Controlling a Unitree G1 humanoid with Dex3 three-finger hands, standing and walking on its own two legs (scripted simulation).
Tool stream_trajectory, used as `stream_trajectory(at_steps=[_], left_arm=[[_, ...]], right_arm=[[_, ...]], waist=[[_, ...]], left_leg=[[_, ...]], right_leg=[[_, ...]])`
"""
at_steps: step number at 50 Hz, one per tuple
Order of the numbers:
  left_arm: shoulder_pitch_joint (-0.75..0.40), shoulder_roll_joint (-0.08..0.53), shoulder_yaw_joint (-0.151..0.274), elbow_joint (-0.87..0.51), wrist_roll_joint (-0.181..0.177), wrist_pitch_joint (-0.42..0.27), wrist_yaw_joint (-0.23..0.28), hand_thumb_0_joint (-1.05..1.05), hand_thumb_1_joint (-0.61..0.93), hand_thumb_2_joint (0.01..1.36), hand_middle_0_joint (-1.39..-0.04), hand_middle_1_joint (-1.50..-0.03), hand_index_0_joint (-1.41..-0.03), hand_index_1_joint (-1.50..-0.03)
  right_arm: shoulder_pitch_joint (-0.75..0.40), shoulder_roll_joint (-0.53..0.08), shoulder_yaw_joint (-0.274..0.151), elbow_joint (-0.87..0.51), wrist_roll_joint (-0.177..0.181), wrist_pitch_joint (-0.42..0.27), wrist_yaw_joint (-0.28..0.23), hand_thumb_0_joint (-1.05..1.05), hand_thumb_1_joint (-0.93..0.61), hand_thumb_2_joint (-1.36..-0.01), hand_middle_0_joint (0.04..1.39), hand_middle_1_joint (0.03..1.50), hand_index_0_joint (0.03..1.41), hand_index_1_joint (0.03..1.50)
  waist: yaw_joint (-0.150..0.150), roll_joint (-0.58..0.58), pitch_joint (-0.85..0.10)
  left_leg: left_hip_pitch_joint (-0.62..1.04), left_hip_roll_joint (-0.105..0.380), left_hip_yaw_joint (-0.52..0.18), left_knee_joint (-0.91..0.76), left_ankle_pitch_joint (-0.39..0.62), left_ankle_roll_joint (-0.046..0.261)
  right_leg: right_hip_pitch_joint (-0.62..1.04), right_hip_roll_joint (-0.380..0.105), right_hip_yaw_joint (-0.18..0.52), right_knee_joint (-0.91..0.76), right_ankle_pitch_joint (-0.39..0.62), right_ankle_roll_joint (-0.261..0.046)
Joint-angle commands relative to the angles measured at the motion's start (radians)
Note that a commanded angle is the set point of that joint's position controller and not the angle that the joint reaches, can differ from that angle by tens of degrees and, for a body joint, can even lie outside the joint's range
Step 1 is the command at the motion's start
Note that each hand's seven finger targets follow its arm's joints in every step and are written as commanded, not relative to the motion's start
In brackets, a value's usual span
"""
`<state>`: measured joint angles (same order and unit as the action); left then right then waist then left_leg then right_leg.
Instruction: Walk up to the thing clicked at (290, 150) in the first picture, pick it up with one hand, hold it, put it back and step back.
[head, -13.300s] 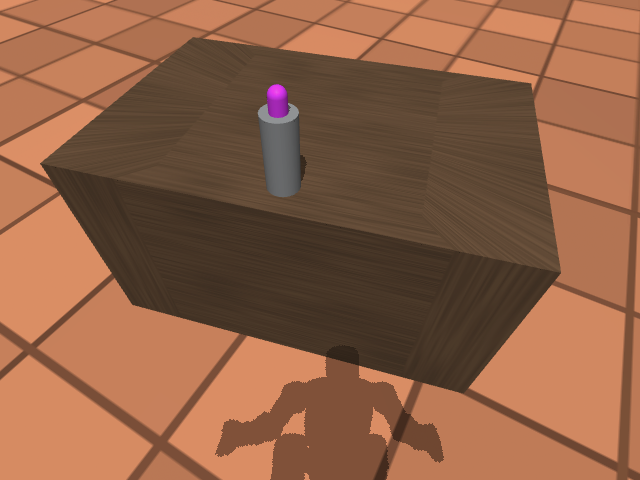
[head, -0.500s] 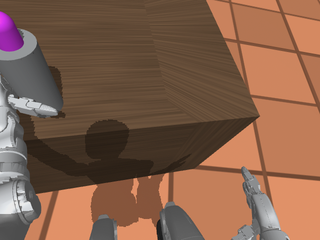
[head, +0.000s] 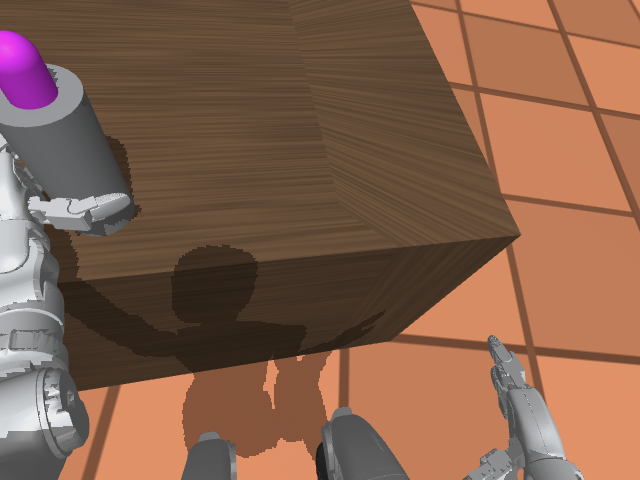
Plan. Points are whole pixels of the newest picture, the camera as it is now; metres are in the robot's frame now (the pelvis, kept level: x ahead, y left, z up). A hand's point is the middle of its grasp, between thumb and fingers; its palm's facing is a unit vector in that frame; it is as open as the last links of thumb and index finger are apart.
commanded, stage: close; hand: left
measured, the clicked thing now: (63, 145) +0.49 +0.22 +0.09
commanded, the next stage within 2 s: settle in 0.10 s
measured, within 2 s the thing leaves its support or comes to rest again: leaves its support in 0.62 s
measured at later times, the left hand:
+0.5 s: hand (76, 189) +0.47 +0.22 +0.05, palm faces +0.19 -0.98 -0.02, open 11.2 cm
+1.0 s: hand (64, 172) +0.46 +0.22 +0.09, palm faces +0.19 -0.98 -0.02, open 11.3 cm
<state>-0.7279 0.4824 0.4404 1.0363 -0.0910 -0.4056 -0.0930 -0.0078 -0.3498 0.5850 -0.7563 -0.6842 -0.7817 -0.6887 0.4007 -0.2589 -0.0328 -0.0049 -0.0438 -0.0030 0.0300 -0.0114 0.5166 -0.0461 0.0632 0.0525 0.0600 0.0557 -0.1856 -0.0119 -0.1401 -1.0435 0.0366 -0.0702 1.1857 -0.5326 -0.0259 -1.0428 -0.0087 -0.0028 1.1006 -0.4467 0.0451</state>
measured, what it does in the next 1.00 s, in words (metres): stands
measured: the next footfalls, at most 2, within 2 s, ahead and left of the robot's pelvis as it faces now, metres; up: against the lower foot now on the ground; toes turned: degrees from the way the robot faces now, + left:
none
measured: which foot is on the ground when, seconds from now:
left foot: down 0.00-1.00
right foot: down 0.00-1.00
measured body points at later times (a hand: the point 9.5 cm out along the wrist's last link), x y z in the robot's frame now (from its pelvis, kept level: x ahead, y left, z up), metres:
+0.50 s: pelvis +0.02 +0.00 +0.01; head +0.13 +0.03 +0.45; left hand +0.45 +0.27 +0.05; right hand +0.18 -0.25 +0.00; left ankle +0.01 +0.13 -0.64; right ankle +0.04 -0.15 -0.64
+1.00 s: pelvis +0.01 -0.01 +0.03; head +0.10 +0.01 +0.47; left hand +0.44 +0.27 +0.09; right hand +0.16 -0.26 +0.00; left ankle +0.01 +0.13 -0.64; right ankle +0.04 -0.15 -0.64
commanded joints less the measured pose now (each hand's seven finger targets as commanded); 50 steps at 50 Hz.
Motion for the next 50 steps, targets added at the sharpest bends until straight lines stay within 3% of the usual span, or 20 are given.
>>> stream_trajectory(at_steps=[1,5,9,12,16,17,19,25,27,28,30,33,34,35,37,41,44,48,49,50], left_arm=[[-0.303,0.177,-0.006,-0.221,-0.011,-0.061,-0.011,0.0,0.092,0.973,-1.225,-1.152,-1.236,-1.151],[-0.266,0.19,0.002,-0.28,-0.017,-0.048,-0.012,0.0,0.186,1.093,-1.314,-1.262,-1.323,-1.264],[-0.182,0.114,-0.011,-0.263,-0.039,-0.044,-0.017,0.0,0.087,1.109,-1.347,-1.307,-1.36,-1.308],[-0.17,0.135,0.001,-0.293,-0.033,-0.049,-0.015,0.0,0.206,1.229,-1.297,-1.339,-1.298,-1.357],[-0.246,0.148,-0.012,-0.376,-0.037,-0.056,-0.007,0.0,0.149,1.256,-1.302,-1.365,-1.302,-1.386],[-0.269,0.19,0.021,-0.419,-0.04,-0.06,-0.004,0.0,0.121,1.264,-1.305,-1.377,-1.307,-1.399],[-0.235,0.137,-0.009,-0.381,-0.044,-0.052,-0.009,0.0,0.132,1.271,-1.304,-1.386,-1.307,-1.406],[-0.318,0.185,-0.009,-0.527,-0.044,-0.047,-0.006,0.0,0.091,1.272,-1.275,-1.375,-1.275,-1.397],[-0.283,0.192,0.014,-0.478,-0.06,-0.031,0.002,0.0,0.09,1.29,-1.272,-1.384,-1.27,-1.409],[-0.37,0.186,-0.011,-0.61,-0.061,-0.042,0.005,0.0,0.108,1.299,-1.27,-1.383,-1.267,-1.409],[-0.396,0.215,0.0,-0.654,-0.055,-0.036,0.012,0.0,0.053,1.295,-1.271,-1.386,-1.269,-1.413],[-0.29,0.202,0.007,-0.562,-0.056,-0.011,0.02,0.0,0.038,1.313,-1.274,-1.409,-1.274,-1.435],[-0.312,0.186,0.002,-0.565,-0.06,-0.008,0.021,0.0,0.054,1.328,-1.27,-1.412,-1.27,-1.439],[-0.318,0.197,0.01,-0.546,-0.062,-0.003,0.022,0.0,0.042,1.333,-1.273,-1.419,-1.273,-1.445],[-0.411,0.176,-0.032,-0.61,-0.059,-0.005,0.017,0.0,0.055,1.329,-1.279,-1.413,-1.279,-1.439],[-0.277,0.19,0.009,-0.413,-0.051,0.022,0.015,0.0,0.08,1.351,-1.285,-1.433,-1.291,-1.455],[-0.373,0.182,-0.022,-0.482,-0.059,0.017,0.001,0.0,0.11,1.361,-1.316,-1.457,-1.326,-1.474],[-0.319,0.22,0.022,-0.408,-0.066,0.021,-0.001,0.0,0.111,1.364,-1.311,-1.461,-1.324,-1.475],[-0.396,0.182,-0.025,-0.493,-0.065,0.009,-0.004,0.0,0.117,1.359,-1.299,-1.449,-1.313,-1.463],[-0.415,0.199,-0.011,-0.501,-0.071,0.006,-0.003,0.0,0.121,1.372,-1.308,-1.463,-1.32,-1.478]], right_arm=[[0.084,-0.11,-0.063,-0.192,0.011,-0.051,-0.011,0.0,0.54,-0.046,0.048,0.049,0.048,0.049],[0.079,-0.132,-0.089,-0.172,0.013,-0.044,-0.013,0.0,0.535,-0.049,0.048,0.049,0.048,0.049],[0.066,-0.123,-0.077,-0.144,0.012,-0.043,-0.006,0.0,0.532,-0.049,0.048,0.05,0.048,0.05],[0.032,-0.135,-0.085,-0.191,0.017,-0.042,-0.005,0.0,0.54,-0.053,0.049,0.05,0.049,0.05],[0.053,-0.13,-0.086,-0.202,0.02,-0.032,-0.016,0.0,0.542,-0.053,0.049,0.05,0.049,0.05],[0.078,-0.138,-0.097,-0.201,0.021,-0.029,-0.02,0.0,0.535,-0.055,0.049,0.05,0.049,0.05],[0.111,-0.101,-0.071,-0.131,0.02,-0.018,-0.018,0.0,0.533,-0.056,0.049,0.05,0.049,0.05],[0.073,-0.093,-0.07,-0.165,0.019,-0.011,-0.023,0.0,0.531,-0.058,0.049,0.05,0.049,0.05],[0.07,-0.161,-0.129,-0.131,0.018,-0.007,-0.032,0.0,0.535,-0.057,0.049,0.05,0.049,0.05],[0.069,-0.102,-0.079,-0.122,0.017,-0.009,-0.027,0.0,0.538,-0.056,0.049,0.05,0.049,0.05],[0.031,-0.093,-0.079,-0.142,0.016,-0.01,-0.03,0.0,0.532,-0.058,0.049,0.05,0.049,0.05],[0.061,-0.126,-0.116,-0.116,0.02,0.0,-0.042,0.0,0.53,-0.059,0.049,0.05,0.049,0.05],[0.059,-0.097,-0.082,-0.093,0.02,0.001,-0.04,0.0,0.538,-0.057,0.049,0.05,0.049,0.05],[0.05,-0.13,-0.115,-0.085,0.02,0.002,-0.044,0.0,0.539,-0.056,0.049,0.05,0.049,0.05],[0.016,-0.071,-0.065,-0.112,0.024,-0.002,-0.041,0.0,0.537,-0.057,0.049,0.05,0.049,0.05],[0.016,-0.116,-0.104,-0.05,0.026,0.008,-0.046,0.0,0.548,-0.053,0.049,0.05,0.049,0.05],[-0.009,-0.097,-0.092,-0.082,0.033,-0.001,-0.045,0.0,0.553,-0.05,0.049,0.05,0.049,0.05],[-0.011,-0.139,-0.118,-0.089,0.036,-0.007,-0.054,0.0,0.554,-0.05,0.049,0.05,0.049,0.05],[-0.002,-0.068,-0.058,-0.047,0.035,-0.007,-0.048,0.0,0.559,-0.049,0.049,0.05,0.049,0.05],[-0.016,-0.082,-0.072,-0.059,0.038,-0.009,-0.051,0.0,0.56,-0.05,0.049,0.05,0.049,0.05]], waist=[[0.004,0.15,-0.471],[0.035,0.191,-0.48],[0.037,0.179,-0.44],[0.044,0.146,-0.467],[0.036,0.137,-0.514],[0.038,0.136,-0.556],[0.038,0.151,-0.497],[0.054,0.205,-0.539],[0.054,0.192,-0.495],[0.062,0.24,-0.521],[0.07,0.26,-0.566],[0.057,0.17,-0.522],[0.067,0.161,-0.496],[0.057,0.164,-0.486],[0.055,0.214,-0.538],[0.064,0.112,-0.401],[0.064,0.139,-0.447],[0.065,0.082,-0.441],[0.073,0.13,-0.436],[0.075,0.136,-0.465]], left_leg=[[0.286,-0.026,0.047,-0.172,0.315,0.021],[0.34,-0.021,0.042,-0.18,0.368,0.009],[0.351,-0.005,0.026,-0.16,0.489,0.002],[0.327,-0.012,0.034,-0.162,0.452,0.011],[0.364,-0.016,0.041,-0.173,0.442,0.014],[0.378,-0.016,0.046,-0.169,0.476,0.016],[0.382,-0.019,0.05,-0.17,0.503,0.015],[0.473,-0.016,0.048,-0.186,0.588,0.005],[0.488,-0.013,0.042,-0.2,0.562,0.005],[0.509,-0.015,0.043,-0.2,0.571,0.005],[0.534,-0.014,0.042,-0.205,0.57,0.003],[0.504,-0.02,0.053,-0.211,0.549,0.017],[0.479,-0.021,0.055,-0.221,0.529,0.018],[0.48,-0.018,0.052,-0.227,0.517,0.017],[0.528,-0.017,0.051,-0.227,0.531,0.015],[0.43,-0.019,0.055,-0.267,0.414,0.021],[0.461,-0.023,0.06,-0.279,0.382,0.022],[0.449,-0.023,0.068,-0.289,0.359,0.028],[0.453,-0.026,0.067,-0.293,0.367,0.024],[0.471,-0.028,0.069,-0.288,0.374,0.025]], right_leg=[[0.305,0.024,-0.026,-0.109,0.265,-0.056],[0.294,0.025,-0.028,-0.104,0.283,-0.061],[0.247,0.031,-0.041,-0.081,0.337,-0.068],[0.308,0.025,-0.029,-0.088,0.344,-0.065],[0.351,0.023,-0.022,-0.101,0.355,-0.058],[0.391,0.021,-0.019,-0.102,0.403,-0.054],[0.37,0.02,-0.018,-0.104,0.421,-0.053],[0.394,0.018,-0.02,-0.115,0.463,-0.058],[0.364,0.02,-0.019,-0.126,0.423,-0.058],[0.371,0.017,-0.017,-0.125,0.429,-0.058],[0.386,0.017,-0.019,-0.131,0.422,-0.06],[0.441,0.015,-0.008,-0.151,0.461,-0.052],[0.447,0.015,-0.006,-0.155,0.456,-0.052],[0.436,0.015,-0.008,-0.158,0.437,-0.053],[0.428,0.013,-0.011,-0.166,0.428,-0.053],[0.426,0.014,-0.012,-0.197,0.35,-0.051],[0.442,0.012,-0.011,-0.207,0.329,-0.051],[0.476,0.011,-0.005,-0.229,0.329,-0.044],[0.463,0.011,-0.006,-0.223,0.329,-0.048],[0.468,0.01,-0.005,-0.225,0.331,-0.047]])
